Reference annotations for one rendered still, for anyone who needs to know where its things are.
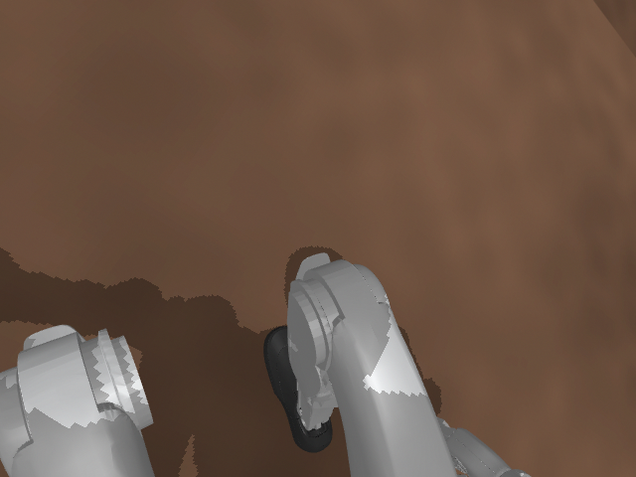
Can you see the right robot hand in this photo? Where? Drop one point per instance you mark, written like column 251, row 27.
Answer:
column 470, row 455

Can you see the right robot foot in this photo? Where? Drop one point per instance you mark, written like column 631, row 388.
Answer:
column 284, row 384

